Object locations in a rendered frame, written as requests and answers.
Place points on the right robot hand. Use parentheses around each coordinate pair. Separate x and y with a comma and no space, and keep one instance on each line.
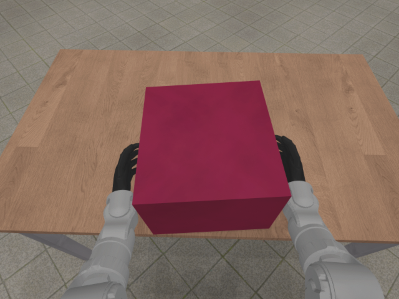
(290,159)

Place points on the left robot hand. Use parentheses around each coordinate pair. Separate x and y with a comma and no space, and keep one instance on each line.
(123,171)

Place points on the left robot forearm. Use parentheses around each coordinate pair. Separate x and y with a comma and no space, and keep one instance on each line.
(113,249)

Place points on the table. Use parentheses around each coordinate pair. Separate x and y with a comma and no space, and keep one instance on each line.
(57,169)

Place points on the right robot upper arm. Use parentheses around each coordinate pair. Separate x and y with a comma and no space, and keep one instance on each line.
(335,280)

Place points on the right robot forearm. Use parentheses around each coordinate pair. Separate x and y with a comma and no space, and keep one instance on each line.
(311,237)

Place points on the left robot upper arm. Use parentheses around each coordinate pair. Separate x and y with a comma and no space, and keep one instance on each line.
(105,290)

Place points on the carton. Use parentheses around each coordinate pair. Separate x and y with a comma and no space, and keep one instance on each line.
(208,160)

